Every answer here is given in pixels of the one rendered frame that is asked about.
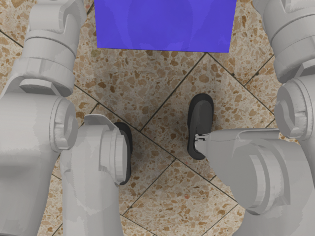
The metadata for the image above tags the right robot upper arm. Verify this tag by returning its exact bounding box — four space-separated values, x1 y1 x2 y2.
274 74 315 188

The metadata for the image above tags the carton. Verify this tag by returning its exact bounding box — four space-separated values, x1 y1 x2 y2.
94 0 237 53

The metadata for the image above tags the left robot upper arm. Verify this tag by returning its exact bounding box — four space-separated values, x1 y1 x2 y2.
0 92 79 236

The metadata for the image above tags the robot left forearm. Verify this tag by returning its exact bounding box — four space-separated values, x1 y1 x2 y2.
0 0 87 99

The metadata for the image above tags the robot right foot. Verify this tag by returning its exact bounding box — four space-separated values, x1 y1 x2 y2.
187 93 214 160

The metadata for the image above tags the robot right forearm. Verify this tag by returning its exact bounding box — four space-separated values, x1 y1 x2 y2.
252 0 315 84

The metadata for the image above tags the robot right thigh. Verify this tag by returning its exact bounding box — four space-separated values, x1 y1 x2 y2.
227 139 315 236

